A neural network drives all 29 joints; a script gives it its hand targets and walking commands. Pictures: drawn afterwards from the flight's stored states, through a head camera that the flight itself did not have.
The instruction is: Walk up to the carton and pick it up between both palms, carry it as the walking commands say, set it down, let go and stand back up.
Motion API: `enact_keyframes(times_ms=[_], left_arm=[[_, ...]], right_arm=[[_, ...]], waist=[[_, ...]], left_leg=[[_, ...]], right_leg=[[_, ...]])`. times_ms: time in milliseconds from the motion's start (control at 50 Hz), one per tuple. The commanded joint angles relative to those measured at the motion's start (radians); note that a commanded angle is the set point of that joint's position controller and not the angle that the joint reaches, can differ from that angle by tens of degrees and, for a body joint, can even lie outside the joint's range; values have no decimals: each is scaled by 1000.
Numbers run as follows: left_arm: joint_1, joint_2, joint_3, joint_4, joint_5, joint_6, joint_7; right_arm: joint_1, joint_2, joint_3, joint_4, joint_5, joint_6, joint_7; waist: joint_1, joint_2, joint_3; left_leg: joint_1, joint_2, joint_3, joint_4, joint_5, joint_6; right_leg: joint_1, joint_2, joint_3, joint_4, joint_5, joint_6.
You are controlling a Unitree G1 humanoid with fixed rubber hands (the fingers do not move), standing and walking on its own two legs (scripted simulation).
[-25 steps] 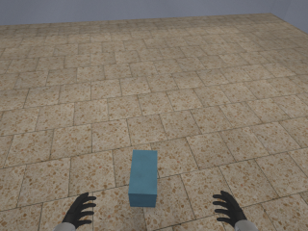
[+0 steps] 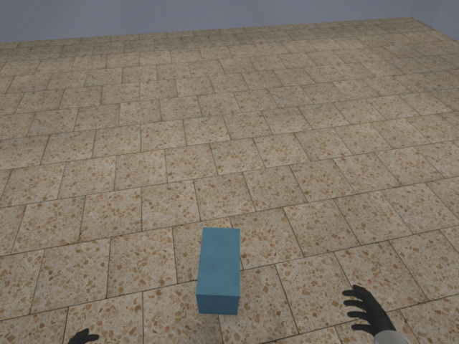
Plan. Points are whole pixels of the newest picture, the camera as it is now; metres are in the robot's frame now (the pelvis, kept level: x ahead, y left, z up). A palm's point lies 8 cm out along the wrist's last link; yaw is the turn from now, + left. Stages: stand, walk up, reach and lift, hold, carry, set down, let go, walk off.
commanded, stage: stand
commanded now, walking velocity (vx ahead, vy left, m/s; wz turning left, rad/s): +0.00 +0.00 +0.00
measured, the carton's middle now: (219, 270) +0.54 +0.03 -0.65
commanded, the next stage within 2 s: none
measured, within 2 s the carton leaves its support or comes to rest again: neither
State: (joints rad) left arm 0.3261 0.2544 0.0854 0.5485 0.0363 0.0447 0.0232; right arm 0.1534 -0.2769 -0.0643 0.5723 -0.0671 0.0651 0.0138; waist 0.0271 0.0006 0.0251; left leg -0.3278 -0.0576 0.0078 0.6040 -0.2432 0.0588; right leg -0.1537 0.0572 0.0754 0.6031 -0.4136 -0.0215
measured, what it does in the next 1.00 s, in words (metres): stands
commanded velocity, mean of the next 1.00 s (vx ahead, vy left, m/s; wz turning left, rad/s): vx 0.00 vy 0.00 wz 0.00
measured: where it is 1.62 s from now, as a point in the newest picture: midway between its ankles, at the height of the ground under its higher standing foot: outside the picture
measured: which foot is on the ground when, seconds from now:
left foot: down 0.00-1.00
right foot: down 0.00-1.00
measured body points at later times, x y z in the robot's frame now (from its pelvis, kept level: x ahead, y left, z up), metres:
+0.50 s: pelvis +0.00 +0.00 +0.00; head -0.01 +0.01 +0.45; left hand +0.12 +0.28 -0.09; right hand +0.19 -0.26 -0.07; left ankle +0.05 +0.09 -0.73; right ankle -0.05 -0.11 -0.73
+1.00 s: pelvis -0.01 +0.01 +0.00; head -0.02 +0.01 +0.45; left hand +0.11 +0.28 -0.09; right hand +0.18 -0.26 -0.07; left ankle +0.05 +0.09 -0.73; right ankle -0.05 -0.11 -0.73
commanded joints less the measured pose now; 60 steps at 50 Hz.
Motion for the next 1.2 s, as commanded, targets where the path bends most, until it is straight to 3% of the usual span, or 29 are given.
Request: enact_keyframes(times_ms=[0, 40, 80, 120, 140, 160, 200, 220, 280, 400, 480, 520, 540, 600, 740, 780, 820, 880, 980, 1040, 1140, 1180], left_arm=[[-54, 189, 13, -13, 4, -44, 17], [-39, 189, 11, -11, 9, -48, 17], [-49, 201, 20, -15, 14, -54, 15], [-61, 206, 20, -17, 13, -57, 14], [-60, 211, 22, -13, 15, -58, 14], [-58, 206, 20, -13, 13, -62, 12], [-69, 196, 15, -16, 14, -65, 6], [-62, 205, 19, -16, 11, -66, 8], [-48, 209, 18, -15, 8, -69, 6], [-31, 213, 19, 1, 7, -73, 8], [-24, 221, 24, 2, 6, -67, 9], [-41, 219, 25, -9, 7, -75, 8], [-32, 218, 23, -2, 5, -74, 9], [-38, 218, 23, -2, 6, -78, 8], [-34, 225, 26, -1, 3, -81, 8], [-34, 220, 21, -2, 3, -80, 6], [-38, 213, 19, -3, 2, -82, 5], [-46, 227, 24, 1, 6, -83, 8], [-42, 232, 27, 3, 3, -85, 9], [-56, 228, 27, -3, 5, -86, 6], [-27, 235, 26, 9, 2, -86, 5], [-30, 236, 31, 6, 3, -90, 4]], right_arm=[[-15, -160, -41, 3, 30, -66, -15], [-12, -175, -44, 5, 26, -71, -19], [-25, -170, -39, 3, 27, -70, -20], [-35, -182, -44, -2, 24, -78, -17], [-43, -160, -37, 0, 26, -78, -15], [-31, -170, -41, 4, 27, -79, -17], [-24, -174, -38, 13, 27, -83, -17], [-33, -172, -41, 8, 28, -85, -16], [-37, -186, -43, 14, 25, -91, -17], [-23, -174, -35, 32, 29, -93, -19], [-18, -188, -38, 37, 29, -98, -21], [-38, -186, -37, 32, 32, -99, -17], [-27, -188, -38, 38, 27, -99, -20], [-38, -183, -35, 37, 33, -102, -20], [-33, -190, -35, 46, 36, -104, -19], [-47, -182, -34, 42, 36, -105, -21], [-37, -190, -35, 48, 36, -103, -22], [-53, -191, -35, 44, 37, -105, -18], [-45, -186, -35, 52, 38, -109, -16], [-57, -194, -35, 53, 39, -109, -16], [-50, -202, -37, 58, 35, -113, -16], [-49, -207, -39, 59, 37, -115, -15]], waist=[[-41, -63, -159], [-44, -22, -131], [-39, -58, -114], [-43, -23, -119], [-41, -57, -109], [-38, -41, -104], [-47, -63, -95], [-47, -27, -104], [-38, -18, -116], [-33, -35, -127], [-31, -27, -108], [-31, -58, -108], [-32, -29, -106], [-32, -49, -114], [-27, -36, -137], [-28, -57, -104], [-31, -19, -127], [-30, -67, -118], [-31, -26, -119], [-28, -59, -92], [-27, -2, -94], [-26, -43, -87]], left_leg=[[244, 120, -142, -39, 211, 23], [228, 126, -155, -49, 148, 20], [200, 128, -157, -59, 119, 18], [201, 123, -161, -72, 56, 15], [184, 123, -152, -73, 71, 11], [179, 118, -146, -67, 63, 7], [209, 121, -148, -66, 100, 12], [215, 133, -159, -66, 128, 17], [204, 138, -169, -84, 114, 22], [204, 130, -153, -64, 163, 25], [194, 135, -176, -83, 88, 32], [184, 134, -164, -73, 124, 26], [196, 134, -166, -72, 117, 29], [187, 130, -156, -69, 129, 22], [202, 137, -150, -53, 218, 35], [197, 133, -154, -51, 197, 37], [206, 130, -153, -54, 186, 36], [195, 132, -155, -53, 173, 32], [203, 136, -167, -69, 143, 34], [175, 132, -165, -77, 134, 30], [181, 139, -190, -98, 83, 36], [165, 144, -199, -109, 61, 37]], right_leg=[[-132, -105, 101, -136, 309, 23], [-148, -106, 117, -153, 245, 16], [-140, -106, 117, -164, 227, 17], [-149, -105, 124, -170, 161, 8], [-139, -107, 122, -178, 171, 10], [-140, -113, 133, -189, 163, 6], [-162, -110, 124, -182, 180, 6], [-160, -109, 119, -168, 210, 10], [-133, -97, 102, -159, 200, 13], [-111, -103, 108, -159, 245, 9], [-128, -98, 108, -159, 179, 0], [-127, -104, 108, -164, 196, 1], [-133, -104, 120, -166, 188, 0], [-118, -110, 121, -167, 190, -3], [-102, -110, 102, -151, 265, 6], [-127, -109, 103, -155, 258, -1], [-114, -106, 106, -151, 246, -4], [-114, -116, 119, -170, 233, -8], [-121, -108, 118, -165, 178, -11], [-128, -117, 127, -182, 166, -14], [-132, -98, 111, -161, 130, -18], [-123, -97, 109, -161, 135, -20]])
